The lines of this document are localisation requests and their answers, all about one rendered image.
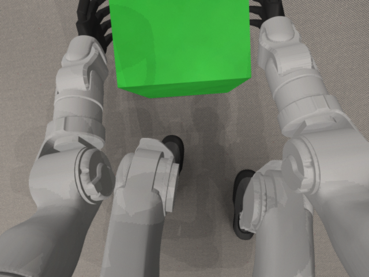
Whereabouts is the right robot shin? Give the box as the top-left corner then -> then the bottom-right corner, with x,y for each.
239,160 -> 314,233

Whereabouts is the robot left hand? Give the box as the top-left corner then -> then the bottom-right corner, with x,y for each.
76,0 -> 113,54

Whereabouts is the right robot forearm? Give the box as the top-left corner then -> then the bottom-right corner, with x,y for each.
257,16 -> 369,144

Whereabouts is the right robot thigh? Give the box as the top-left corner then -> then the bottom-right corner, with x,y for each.
246,170 -> 315,277

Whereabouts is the robot right hand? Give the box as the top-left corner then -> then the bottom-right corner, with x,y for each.
249,0 -> 285,29

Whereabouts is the robot right upper arm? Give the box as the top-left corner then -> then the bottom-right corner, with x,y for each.
281,128 -> 369,277

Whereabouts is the carton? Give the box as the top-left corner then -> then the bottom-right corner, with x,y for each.
109,0 -> 251,98

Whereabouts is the left robot forearm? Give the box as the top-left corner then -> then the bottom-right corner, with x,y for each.
29,35 -> 109,193

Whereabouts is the robot left upper arm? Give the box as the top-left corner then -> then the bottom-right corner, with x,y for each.
0,147 -> 116,277

